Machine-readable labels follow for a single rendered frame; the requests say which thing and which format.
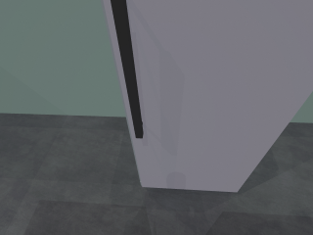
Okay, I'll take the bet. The fridge door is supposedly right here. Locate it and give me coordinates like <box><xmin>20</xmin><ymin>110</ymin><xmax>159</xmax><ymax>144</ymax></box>
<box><xmin>103</xmin><ymin>0</ymin><xmax>313</xmax><ymax>193</ymax></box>

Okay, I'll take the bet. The handle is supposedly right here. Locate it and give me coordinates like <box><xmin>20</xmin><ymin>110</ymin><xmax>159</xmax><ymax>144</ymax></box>
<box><xmin>111</xmin><ymin>0</ymin><xmax>144</xmax><ymax>139</ymax></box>

